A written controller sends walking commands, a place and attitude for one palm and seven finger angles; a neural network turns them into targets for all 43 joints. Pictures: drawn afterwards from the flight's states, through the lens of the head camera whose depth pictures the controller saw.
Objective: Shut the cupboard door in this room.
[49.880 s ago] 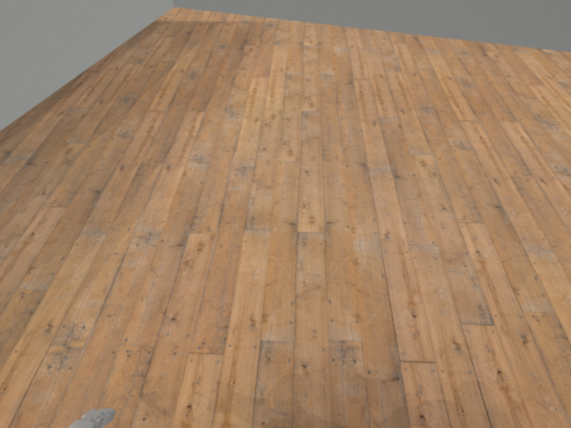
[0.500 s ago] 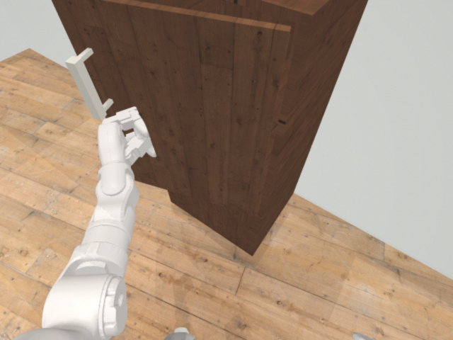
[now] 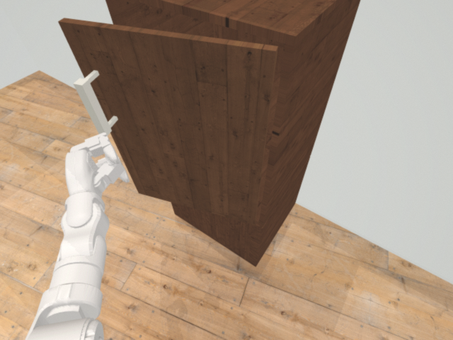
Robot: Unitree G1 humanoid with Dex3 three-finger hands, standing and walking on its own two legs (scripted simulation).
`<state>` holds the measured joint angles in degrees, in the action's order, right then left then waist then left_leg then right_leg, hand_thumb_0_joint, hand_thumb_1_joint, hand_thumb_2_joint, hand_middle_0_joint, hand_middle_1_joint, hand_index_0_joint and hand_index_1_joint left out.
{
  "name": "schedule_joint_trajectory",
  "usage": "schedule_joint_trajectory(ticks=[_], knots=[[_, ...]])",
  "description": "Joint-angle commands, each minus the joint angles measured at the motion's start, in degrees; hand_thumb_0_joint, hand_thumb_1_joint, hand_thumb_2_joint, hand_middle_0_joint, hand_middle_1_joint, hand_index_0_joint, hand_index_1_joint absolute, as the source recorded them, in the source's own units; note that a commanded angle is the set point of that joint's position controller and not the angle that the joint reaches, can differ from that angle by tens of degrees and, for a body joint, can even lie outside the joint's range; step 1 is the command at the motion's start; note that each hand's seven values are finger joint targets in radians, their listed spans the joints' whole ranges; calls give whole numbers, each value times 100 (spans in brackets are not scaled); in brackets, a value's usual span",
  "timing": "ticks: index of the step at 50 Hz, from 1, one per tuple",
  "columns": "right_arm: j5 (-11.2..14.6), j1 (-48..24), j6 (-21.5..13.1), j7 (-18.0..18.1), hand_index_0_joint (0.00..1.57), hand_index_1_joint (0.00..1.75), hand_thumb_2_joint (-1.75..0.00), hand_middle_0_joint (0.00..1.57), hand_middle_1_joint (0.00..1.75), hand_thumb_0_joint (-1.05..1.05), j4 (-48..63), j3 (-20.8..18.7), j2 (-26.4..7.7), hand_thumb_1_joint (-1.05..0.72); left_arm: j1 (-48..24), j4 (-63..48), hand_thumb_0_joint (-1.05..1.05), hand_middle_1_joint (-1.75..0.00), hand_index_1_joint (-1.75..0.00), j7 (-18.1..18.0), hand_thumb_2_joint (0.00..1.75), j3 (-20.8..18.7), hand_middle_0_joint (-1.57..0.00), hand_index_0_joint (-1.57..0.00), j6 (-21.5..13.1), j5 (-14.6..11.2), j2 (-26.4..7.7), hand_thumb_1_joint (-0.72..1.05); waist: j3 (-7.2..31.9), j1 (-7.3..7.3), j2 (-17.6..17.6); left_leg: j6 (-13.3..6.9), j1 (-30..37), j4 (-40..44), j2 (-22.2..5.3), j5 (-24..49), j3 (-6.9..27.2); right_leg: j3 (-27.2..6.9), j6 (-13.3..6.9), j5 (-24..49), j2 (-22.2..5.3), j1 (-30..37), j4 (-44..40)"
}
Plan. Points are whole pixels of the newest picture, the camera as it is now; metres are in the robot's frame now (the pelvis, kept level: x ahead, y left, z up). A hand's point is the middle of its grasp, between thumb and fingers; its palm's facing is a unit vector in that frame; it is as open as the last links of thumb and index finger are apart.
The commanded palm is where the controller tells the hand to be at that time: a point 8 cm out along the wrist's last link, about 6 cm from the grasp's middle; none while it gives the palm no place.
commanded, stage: draw the hand back to the body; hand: left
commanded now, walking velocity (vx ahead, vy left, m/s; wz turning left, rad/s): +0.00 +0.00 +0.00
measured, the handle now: (99, 104) +0.61 +0.30 +0.08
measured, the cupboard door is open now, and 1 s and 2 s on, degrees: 17 17 17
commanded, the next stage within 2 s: step back with the hand held close in 1.24 s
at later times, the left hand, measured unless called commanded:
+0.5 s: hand (42, 218) +0.27 +0.25 +0.15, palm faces +0.34 -0.90 -0.26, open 3.6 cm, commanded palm +0.22 +0.29 +0.17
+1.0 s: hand out of the picture +0.19 +0.29 +0.19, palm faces +0.50 -0.76 -0.43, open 7.0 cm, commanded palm +0.15 +0.32 +0.21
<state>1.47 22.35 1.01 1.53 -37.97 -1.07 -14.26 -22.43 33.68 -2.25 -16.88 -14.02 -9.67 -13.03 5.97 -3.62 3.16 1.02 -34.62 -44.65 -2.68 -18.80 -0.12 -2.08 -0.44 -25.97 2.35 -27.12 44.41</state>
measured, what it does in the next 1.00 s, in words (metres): stands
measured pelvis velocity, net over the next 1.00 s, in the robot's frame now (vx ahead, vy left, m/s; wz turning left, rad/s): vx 0.02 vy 0.01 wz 0.03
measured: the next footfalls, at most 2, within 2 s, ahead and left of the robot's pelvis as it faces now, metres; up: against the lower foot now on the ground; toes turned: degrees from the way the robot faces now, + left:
none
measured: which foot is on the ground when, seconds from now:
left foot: down 0.00-1.00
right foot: down 0.00-1.00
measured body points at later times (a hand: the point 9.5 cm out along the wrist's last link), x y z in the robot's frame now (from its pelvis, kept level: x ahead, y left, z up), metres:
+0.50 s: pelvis +0.01 +0.02 +0.03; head +0.00 +0.00 +0.48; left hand +0.25 +0.30 +0.16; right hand +0.23 -0.18 -0.04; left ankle +0.03 +0.13 -0.71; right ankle -0.04 -0.12 -0.71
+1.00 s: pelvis +0.02 +0.01 +0.03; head +0.00 -0.02 +0.48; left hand +0.16 +0.32 +0.21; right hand +0.21 -0.21 -0.06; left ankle +0.03 +0.13 -0.71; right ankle -0.04 -0.12 -0.71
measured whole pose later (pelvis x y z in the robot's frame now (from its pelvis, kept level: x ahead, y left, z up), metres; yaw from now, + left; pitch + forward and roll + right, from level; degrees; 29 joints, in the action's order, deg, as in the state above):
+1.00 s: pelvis +0.02 +0.01 +0.03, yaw +2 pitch -2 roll +0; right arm 1.2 11.9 -3.1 5.4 -36.2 0.3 -13.7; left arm 28.4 -21.4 -6.2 -21.1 -4.2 -4.8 -19.9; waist 1.6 3.7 4.4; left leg 0.0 -12.1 -27.1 -0.1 -13.0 -0.1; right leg -1.5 0.6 -19.4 -0.5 -3.5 25.0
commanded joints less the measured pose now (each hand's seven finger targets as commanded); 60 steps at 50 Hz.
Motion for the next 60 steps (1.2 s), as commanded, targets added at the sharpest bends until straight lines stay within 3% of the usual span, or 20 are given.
schedule_joint_trajectory(ticks=[1, 8, 9, 14, 16, 19, 21, 22, 24, 30, 31, 32, 40, 41, 43, 45, 49, 50, 52, 60], knots=[[73, -664, -504, 125, 20, 30, -90, 20, 30, 0, 901, -194, -666, -90, -1620, -2069, 0, -150, -150, 179, 90, 76, -130, -130, -179, -131, -1063, 90, 1467, 190, -25, -345, 1727, 486, 289, 1134, -195, 256, 59, 2320, 83, 294, -905], [154, -1247, -724, 216, 20, 30, -90, 20, 30, 0, 1148, -88, -596, -90, -490, -3309, 0, -135, -135, 352, 90, 136, -116, -116, 440, -352, -898, 90, 1343, 429, -94, -309, 2161, 819, 276, 1375, -116, 405, 20, 2394, 40, 611, -1024], [111, -1291, -606, 253, 20, 30, -90, 20, 30, 0, 1198, -107, -581, -90, -30, -3650, 0, -132, -132, 101, 90, 399, -113, -113, 410, 330, -1440, 90, 1153, 309, -185, -313, 2448, 1018, 323, 1283, -146, 194, 50, 2419, -73, 571, -1349], [83, -1661, -419, 373, 20, 30, -90, 20, 30, 0, 1320, 26, -508, -90, 718, -4253, 0, -117, -117, -206, 90, 467, -100, -100, 629, 491, -1251, 90, 504, 327, -308, -315, 2707, 1480, 254, 1263, -117, 308, 22, 2147, -66, 818, -1759], [58, -1712, -396, 402, 20, 30, -90, 20, 30, 0, 1317, 50, -518, -90, 1028, -4390, 0, -111, -111, -247, 90, 290, -94, -94, 700, 506, -1412, 90, 414, 384, -309, -325, 2833, 1618, 243, 1315, -128, 299, 23, 2161, -62, 973, -1939], [36, -1817, -374, 397, 20, 30, -90, 20, 30, 0, 1356, 124, -433, -90, 1330, -4794, 0, -102, -102, -279, 90, 314, -86, -86, 763, 524, -1295, 90, 372, 419, 16, -280, 3020, 1807, 236, 1361, -110, 339, -4, 2095, -92, 1184, -2043], [10, -1863, -375, 414, 20, 30, -90, 20, 30, 0, 1333, 138, -463, -90, 1561, -4876, 0, -96, -96, -301, 90, 169, -81, -81, 805, 528, -1421, 90, 271, 448, -122, -293, 3062, 1905, 232, 1313, -105, 330, 0, 2028, -80, 1254, -2198], [12, -1888, -383, 406, 20, 30, -90, 20, 30, 0, 1357, 162, -416, -90, 1612, -5066, 0, -93, -93, -298, 90, 259, -78, -78, 808, 523, -1291, 90, 267, 441, 26, -279, 3108, 1951, 226, 1367, -107, 354, -10, 2059, -109, 1337, -2192], [-26, -1896, -431, 399, 20, 30, -90, 20, 30, 0, 1344, 165, -414, -90, 1788, -5405, 0, -87, -87, -339, 90, 163, -72, -72, 803, 552, -1354, 90, 392, 474, 287, -257, 3300, 1987, 218, 1561, -87, 373, -34, 2191, -108, 1436, -2212], [-69, -1950, -528, 343, 20, 30, -90, 20, 30, 0, 1311, 153, -395, -90, 2900, -6030, 0, -69, -69, -389, 90, -271, -56, -56, 798, 561, -1548, 90, 396, 595, 130, -239, 3296, 2062, 182, 1933, -99, 425, -24, 2475, -129, 1689, -2259], [-78, -1943, -545, 340, 20, 30, -90, 20, 30, 0, 1296, 137, -437, -90, 3174, -5989, 0, -66, -66, -400, 90, -426, -53, -53, 813, 551, -1687, 90, 342, 636, -91, -253, 3206, 2063, 184, 1942, -104, 418, -10, 2514, -126, 1749, -2289], [-64, -1979, -550, 340, 20, 30, -90, 20, 30, 0, 1318, 133, -389, -90, 3218, -6169, 0, -63, -63, -386, 90, -362, -50, -50, 801, 538, -1563, 90, 308, 612, -16, -250, 3197, 2079, 183, 1928, -124, 421, 1, 2503, -158, 1756, -2261], [-57, -1970, -675, 340, 20, 30, -90, 20, 30, 0, 1268, 54, -380, -90, 4292, -6660, 0, -39, -39, -434, 90, -990, -28, -28, 691, 508, -1853, 90, 115, 708, 23, -279, 3069, 2045, 209, 1788, -181, 434, 37, 2404, -191, 1710, -2312], [-60, -1976, -711, 355, 20, 30, -90, 20, 30, 0, 1247, 22, -400, -90, 4531, -6653, 0, -36, -36, -445, 90, -1169, -25, -25, 679, 496, -1994, 90, 101, 748, -229, -300, 3028, 2002, 204, 1843, -201, 421, 52, 2533, -177, 1741, -2353], [-37, -1991, -753, 357, 20, 30, -90, 20, 30, 0, 1269, 20, -363, -90, 4649, -6915, 0, -30, -30, -447, 90, -1205, -20, -20, 616, 491, -1973, 90, 63, 742, 45, -292, 3044, 1987, 211, 1784, -233, 406, 53, 2471, -204, 1686, -2324], [-41, -1923, -785, 369, 20, 30, -90, 20, 30, 0, 1208, 14, -385, -90, 4580, -6689, 0, -30, -30, -452, 90, -995, -20, -20, 626, 510, -1744, 90, -150, 662, -109, -297, 3001, 2011, 212, 1636, -213, 424, 69, 2288, -190, 1508, -2357], [-40, -1921, -780, 431, 20, 30, -90, 20, 30, 0, 1174, -14, -421, -90, 4340, -6408, 0, -30, -30, -458, 90, -912, -20, -20, 663, 515, -1695, 90, -383, 636, -237, -337, 2982, 2042, 224, 1377, -219, 374, 102, 2034, -206, 1344, -2451], [-49, -1917, -786, 438, 20, 30, -90, 20, 30, 0, 1176, -22, -431, -90, 4280, -6459, 0, -30, -30, -464, 90, -922, -20, -20, 633, 521, -1722, 90, -283, 648, -349, -343, 2983, 2060, 231, 1392, -197, 389, 99, 2037, -208, 1419, -2424], [-49, -1954, -806, 459, 20, 30, -90, 20, 30, 0, 1185, -21, -409, -90, 4218, -6661, 0, -30, -30, -462, 90, -967, -20, -20, 607, 529, -1812, 90, -54, 683, -152, -365, 3081, 2023, 253, 1538, -234, 338, 97, 2257, -244, 1558, -2390], [-65, -1986, -857, 430, 20, 30, -90, 20, 30, 0, 1170, 33, -334, -90, 4435, -6691, 0, -30, -30, -469, 90, -1073, -20, -20, 586, 508, -1842, 90, -243, 729, 41, -312, 3039, 2035, 241, 1628, -237, 357, 70, 2327, -214, 1554, -2425]])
